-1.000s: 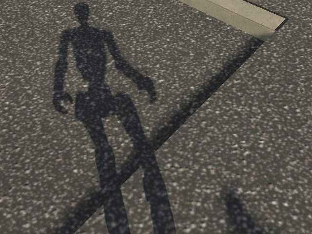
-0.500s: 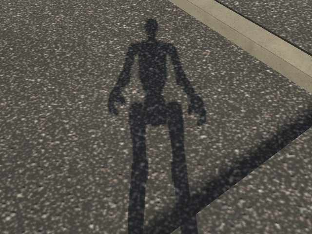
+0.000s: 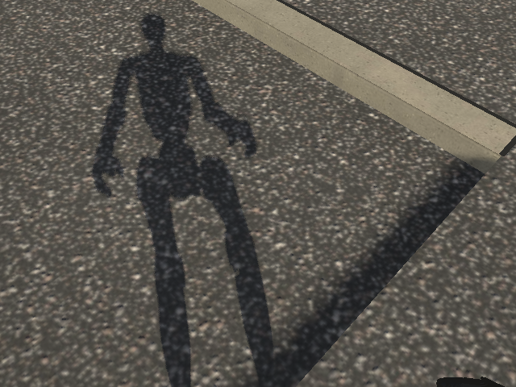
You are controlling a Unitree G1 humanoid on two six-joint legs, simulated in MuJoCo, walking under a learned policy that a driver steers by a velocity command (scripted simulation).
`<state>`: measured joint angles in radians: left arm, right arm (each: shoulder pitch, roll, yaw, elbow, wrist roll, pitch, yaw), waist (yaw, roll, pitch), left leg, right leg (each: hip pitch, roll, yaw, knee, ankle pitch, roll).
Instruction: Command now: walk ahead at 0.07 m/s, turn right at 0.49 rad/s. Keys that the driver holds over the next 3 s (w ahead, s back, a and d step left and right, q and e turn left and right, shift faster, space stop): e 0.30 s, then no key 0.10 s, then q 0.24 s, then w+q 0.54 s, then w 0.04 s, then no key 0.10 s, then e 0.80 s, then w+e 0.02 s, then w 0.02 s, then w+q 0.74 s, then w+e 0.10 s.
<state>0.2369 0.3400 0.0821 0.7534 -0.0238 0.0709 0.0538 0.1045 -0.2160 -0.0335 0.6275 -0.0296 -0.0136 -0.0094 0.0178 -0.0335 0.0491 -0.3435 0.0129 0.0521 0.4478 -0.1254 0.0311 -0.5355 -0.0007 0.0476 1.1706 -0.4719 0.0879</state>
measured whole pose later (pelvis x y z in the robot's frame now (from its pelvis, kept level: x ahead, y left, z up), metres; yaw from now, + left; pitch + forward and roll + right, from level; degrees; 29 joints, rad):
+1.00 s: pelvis +0.07 -0.07 +0.00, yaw +0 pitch +1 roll +0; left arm 0.27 0.29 0.08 0.73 0.00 -0.09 -0.02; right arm 0.30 -0.29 -0.07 0.69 0.04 0.01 -0.02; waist 0.01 0.04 -0.02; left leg -0.39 -0.04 -0.16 0.91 -0.43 0.04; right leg -0.20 0.04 -0.04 0.49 -0.31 -0.05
